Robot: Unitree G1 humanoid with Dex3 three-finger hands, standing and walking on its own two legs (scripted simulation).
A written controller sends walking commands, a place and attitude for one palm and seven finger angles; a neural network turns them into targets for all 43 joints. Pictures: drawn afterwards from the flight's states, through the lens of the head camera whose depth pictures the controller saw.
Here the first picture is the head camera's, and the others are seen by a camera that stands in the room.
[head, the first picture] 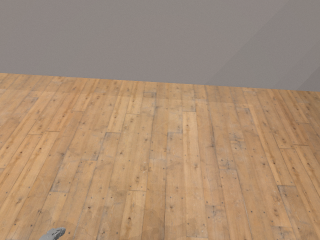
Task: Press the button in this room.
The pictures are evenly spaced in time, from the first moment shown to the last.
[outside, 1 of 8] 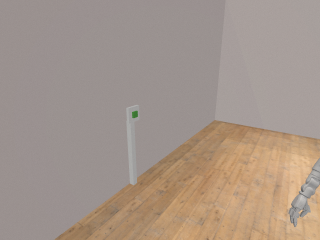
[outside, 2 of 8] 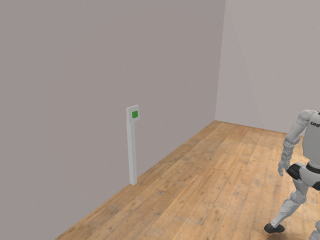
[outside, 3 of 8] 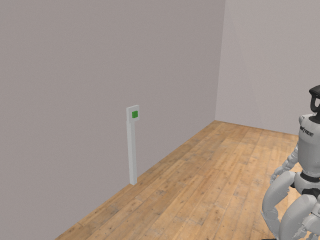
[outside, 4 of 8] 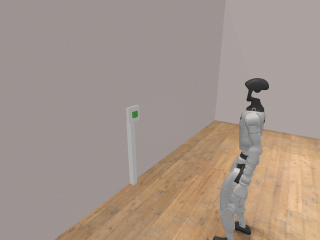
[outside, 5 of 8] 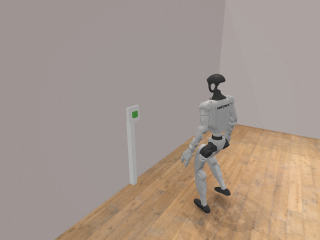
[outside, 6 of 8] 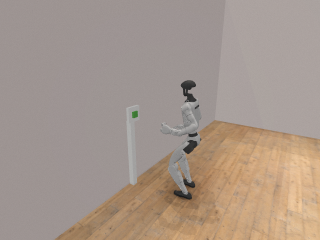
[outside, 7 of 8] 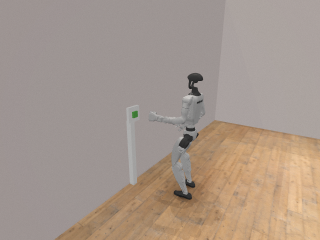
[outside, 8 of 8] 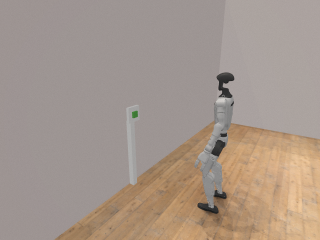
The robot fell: no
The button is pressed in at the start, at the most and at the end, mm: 0 13 0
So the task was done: yes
